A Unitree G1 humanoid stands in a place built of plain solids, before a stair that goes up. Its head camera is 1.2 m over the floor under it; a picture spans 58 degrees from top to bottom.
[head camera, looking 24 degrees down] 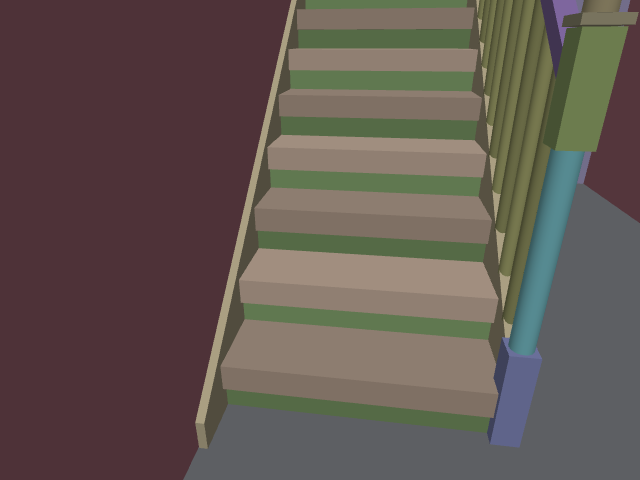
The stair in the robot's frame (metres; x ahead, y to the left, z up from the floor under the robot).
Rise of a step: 0.20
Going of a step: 0.25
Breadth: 0.94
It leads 8 degrees to the right of straight ahead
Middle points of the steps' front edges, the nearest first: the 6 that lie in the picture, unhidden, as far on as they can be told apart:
1.12 -0.11 0.20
1.37 -0.16 0.40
1.61 -0.19 0.59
1.86 -0.23 0.79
2.11 -0.27 0.99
2.36 -0.30 1.19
